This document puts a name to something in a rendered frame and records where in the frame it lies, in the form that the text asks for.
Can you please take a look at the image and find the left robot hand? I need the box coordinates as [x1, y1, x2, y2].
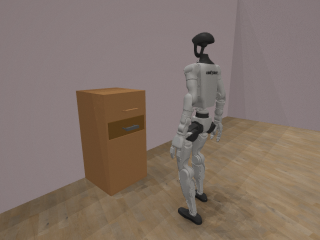
[170, 132, 193, 162]

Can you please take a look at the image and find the cabinet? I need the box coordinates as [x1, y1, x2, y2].
[76, 87, 147, 196]

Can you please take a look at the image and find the robot left upper arm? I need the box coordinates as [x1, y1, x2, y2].
[184, 63, 200, 105]

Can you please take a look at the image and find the humanoid robot head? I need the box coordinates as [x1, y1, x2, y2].
[192, 32, 215, 65]

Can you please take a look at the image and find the robot left forearm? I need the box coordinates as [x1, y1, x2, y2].
[177, 94, 194, 136]

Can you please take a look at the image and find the handle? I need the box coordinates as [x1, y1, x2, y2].
[122, 124, 139, 132]
[124, 108, 139, 114]

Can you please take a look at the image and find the left robot thigh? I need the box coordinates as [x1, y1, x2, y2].
[176, 123, 200, 179]

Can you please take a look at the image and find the drawer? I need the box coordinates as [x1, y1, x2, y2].
[108, 115, 144, 140]

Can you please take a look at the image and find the robot right upper arm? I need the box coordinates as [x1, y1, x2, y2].
[216, 65, 226, 100]

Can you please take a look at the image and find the robot right forearm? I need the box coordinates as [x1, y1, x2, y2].
[214, 97, 226, 123]

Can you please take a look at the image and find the right robot hand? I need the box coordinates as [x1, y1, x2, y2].
[210, 121, 223, 142]

